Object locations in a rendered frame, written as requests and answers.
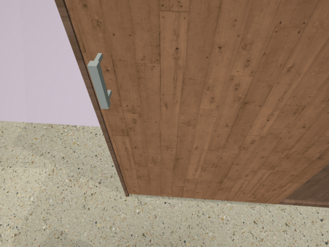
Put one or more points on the wardrobe door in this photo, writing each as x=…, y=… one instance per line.
x=212, y=99
x=315, y=189

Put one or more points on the handle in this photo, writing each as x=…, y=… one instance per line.
x=98, y=82

